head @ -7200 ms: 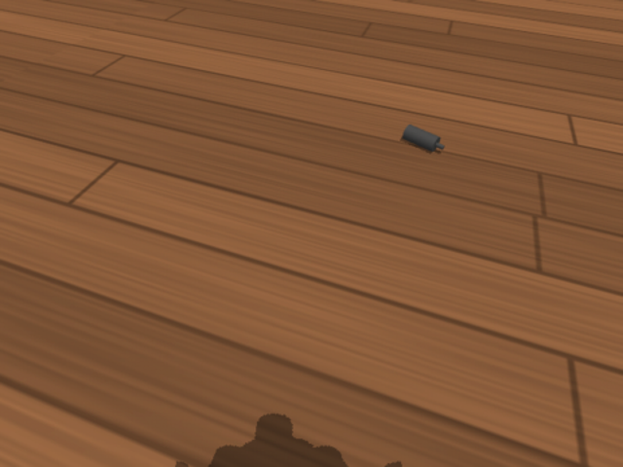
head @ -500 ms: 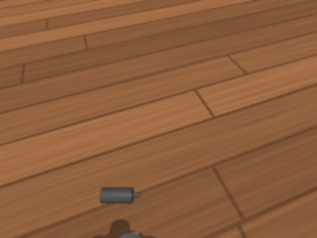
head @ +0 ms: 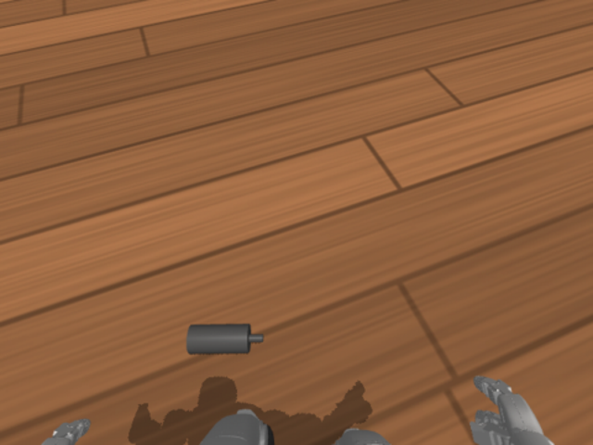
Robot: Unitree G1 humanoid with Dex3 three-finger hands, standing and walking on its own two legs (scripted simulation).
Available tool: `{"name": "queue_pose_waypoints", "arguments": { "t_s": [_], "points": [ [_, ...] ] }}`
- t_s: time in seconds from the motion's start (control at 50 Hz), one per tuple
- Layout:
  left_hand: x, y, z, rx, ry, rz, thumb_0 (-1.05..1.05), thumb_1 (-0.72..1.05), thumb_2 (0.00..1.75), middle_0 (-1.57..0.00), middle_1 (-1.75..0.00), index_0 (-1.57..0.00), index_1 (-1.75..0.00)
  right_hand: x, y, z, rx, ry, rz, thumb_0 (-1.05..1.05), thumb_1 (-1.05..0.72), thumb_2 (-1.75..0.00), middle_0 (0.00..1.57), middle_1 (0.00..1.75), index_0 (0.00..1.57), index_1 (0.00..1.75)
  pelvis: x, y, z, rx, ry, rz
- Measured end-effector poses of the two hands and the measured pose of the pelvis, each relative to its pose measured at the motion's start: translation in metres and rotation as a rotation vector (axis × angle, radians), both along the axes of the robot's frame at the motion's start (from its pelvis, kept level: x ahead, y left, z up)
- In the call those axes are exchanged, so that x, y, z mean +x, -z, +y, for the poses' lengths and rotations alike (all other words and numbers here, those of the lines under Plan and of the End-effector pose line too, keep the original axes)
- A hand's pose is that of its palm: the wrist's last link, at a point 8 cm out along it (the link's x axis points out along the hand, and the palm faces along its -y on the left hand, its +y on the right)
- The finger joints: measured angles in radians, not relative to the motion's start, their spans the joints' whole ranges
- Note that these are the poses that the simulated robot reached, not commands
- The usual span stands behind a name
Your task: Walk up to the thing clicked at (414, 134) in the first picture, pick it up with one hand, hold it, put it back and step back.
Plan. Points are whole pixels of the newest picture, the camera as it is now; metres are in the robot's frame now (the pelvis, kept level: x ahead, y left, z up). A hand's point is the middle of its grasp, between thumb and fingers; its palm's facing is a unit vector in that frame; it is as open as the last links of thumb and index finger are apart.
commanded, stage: walk up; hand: left
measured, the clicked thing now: (226, 338) +0.44 +0.24 -0.70
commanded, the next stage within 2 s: none
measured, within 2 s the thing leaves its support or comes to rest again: neither
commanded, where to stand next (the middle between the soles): +0.06 +0.00 m, yaw +1 degrees
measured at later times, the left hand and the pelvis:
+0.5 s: hand out of the picture +0.01 +0.28 -0.14, palm faces +0.08 -0.94 -0.32, open 7.4 cm; pelvis -0.03 +0.00 +0.02, yaw +5 degrees
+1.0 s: hand out of the picture +0.03 +0.31 -0.12, palm faces +0.10 -0.87 -0.48, open 7.4 cm; pelvis -0.04 +0.01 +0.00, yaw +6 degrees
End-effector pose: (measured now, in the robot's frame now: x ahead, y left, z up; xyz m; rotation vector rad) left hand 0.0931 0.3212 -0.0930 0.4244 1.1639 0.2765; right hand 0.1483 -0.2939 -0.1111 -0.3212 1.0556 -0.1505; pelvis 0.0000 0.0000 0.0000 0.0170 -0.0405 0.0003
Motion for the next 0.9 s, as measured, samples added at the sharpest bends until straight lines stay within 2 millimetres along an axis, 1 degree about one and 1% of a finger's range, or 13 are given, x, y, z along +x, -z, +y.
{"name": "queue_pose_waypoints", "arguments": {
  "t_s": [0.06, 0.14, 0.24, 0.3, 0.38, 0.42, 0.48, 0.56, 0.62, 0.7, 0.8, 0.84, 0.9],
  "points": [
    [-0.021, -0.004, -0.008, 0.004, 0.001, 0.015, 0.0, 0.91, 0.9, -0.21, -0.3, -0.2, -0.3, -0.017, 0.01, -0.006, 0.015, 0.024, 0.028, 0.0, -0.9, -0.9, 0.21, 0.3, 0.21, 0.3, -0.011, 0.001, -0.005, -0.026, -0.017, -0.016],
    [-0.048, -0.014, -0.015, -0.009, -0.013, 0.032, 0.0, 0.91, 0.9, -0.21, -0.3, -0.2, -0.3, -0.048, 0.006, -0.009, 0.008, 0.029, 0.091, 0.0, -0.9, -0.9, 0.2, 0.3, 0.21, 0.3, -0.024, -0.01, -0.006, 0.029, -0.008, -0.007],
    [-0.064, -0.02, -0.017, -0.036, -0.023, 0.006, 0.01, 0.9, 0.9, -0.21, -0.3, -0.2, -0.3, -0.092, -0.001, -0.015, -0.023, 0.011, 0.161, 0.0, -0.9, -0.9, 0.2, 0.3, 0.21, 0.3, -0.036, -0.018, -0.002, 0.014, -0.043, 0.013],
    [-0.07, -0.016, -0.013, -0.071, -0.038, -0.05, 0.01, 0.9, 0.9, -0.21, -0.3, -0.21, -0.3, -0.113, -0.008, -0.016, -0.063, -0.017, 0.207, 0.0, -0.9, -0.9, 0.2, 0.3, 0.21, 0.3, -0.037, -0.016, 0.001, 0.001, -0.08, 0.01],
    [-0.085, 0.001, 0.0, -0.111, -0.067, -0.066, 0.0, 0.9, 0.9, -0.21, -0.3, -0.2, -0.3, -0.125, -0.022, -0.014, -0.119, -0.025, 0.18, 0.01, -0.9, -0.9, 0.21, 0.3, 0.21, 0.3, -0.039, -0.011, 0.006, 0.026, -0.08, -0.022],
    [-0.093, 0.007, 0.001, -0.126, -0.084, -0.032, 0.0, 0.91, 0.9, -0.21, -0.3, -0.2, -0.3, -0.127, -0.032, -0.014, -0.128, -0.02, 0.139, 0.01, -0.9, -0.9, 0.21, 0.3, 0.21, 0.3, -0.036, -0.013, 0.007, 0.015, -0.083, -0.024],
    [-0.098, 0.01, 0.0, -0.148, -0.093, -0.008, 0.01, 0.91, 0.9, -0.21, -0.3, -0.2, -0.3, -0.127, -0.047, -0.016, -0.142, -0.015, 0.106, 0.01, -0.9, -0.9, 0.21, 0.3, 0.21, 0.3, -0.032, -0.019, 0.005, -0.003, -0.093, -0.032],
    [-0.097, 0.008, -0.006, -0.156, -0.082, 0.004, 0.01, 0.91, 0.9, -0.21, -0.3, -0.2, -0.3, -0.118, -0.053, -0.024, -0.147, -0.021, 0.086, 0.01, -0.9, -0.9, 0.21, 0.3, 0.21, 0.3, -0.029, -0.022, 0.0, -0.011, -0.077, -0.036],
    [-0.094, 0.007, -0.012, -0.135, -0.065, 0.026, 0.01, 0.91, 0.9, -0.21, -0.3, -0.2, -0.3, -0.105, -0.045, -0.032, -0.131, -0.02, 0.08, 0.0, -0.9, -0.9, 0.21, 0.3, 0.21, 0.3, -0.026, -0.018, -0.006, -0.009, -0.063, -0.034],
    [-0.089, 0.006, -0.02, -0.068, -0.065, 0.034, 0.01, 0.91, 0.9, -0.21, -0.3, -0.2, -0.3, -0.084, -0.017, -0.04, -0.082, -0.004, 0.077, 0.0, -0.9, -0.9, 0.21, 0.3, 0.21, 0.3, -0.024, -0.005, -0.016, -0.032, -0.061, -0.04],
    [-0.088, -0.011, -0.023, -0.019, -0.056, 0.004, 0.01, 0.91, 0.9, -0.21, -0.3, -0.2, -0.3, -0.071, 0.003, -0.024, -0.014, -0.026, 0.101, 0.0, -0.9, -0.9, 0.2, 0.3, 0.2, 0.3, -0.032, -0.007, -0.015, -0.014, -0.068, -0.033],
    [-0.087, -0.017, -0.018, -0.001, -0.059, -0.01, 0.0, 0.9, 0.9, -0.21, -0.3, -0.21, -0.3, -0.072, 0.008, -0.017, 0.006, -0.037, 0.111, 0.0, -0.9, -0.9, 0.2, 0.3, 0.2, 0.3, -0.036, -0.008, -0.012, -0.014, -0.079, -0.024],
    [-0.085, -0.023, -0.003, 0.025, -0.062, -0.034, 0.0, 0.9, 0.9, -0.21, -0.3, -0.21, -0.3, -0.08, 0.013, -0.008, 0.016, -0.048, 0.14, 0.0, -0.9, -0.9, 0.2, 0.3, 0.21, 0.3, -0.039, -0.006, -0.005, -0.014, -0.09, -0.015]
  ]
}}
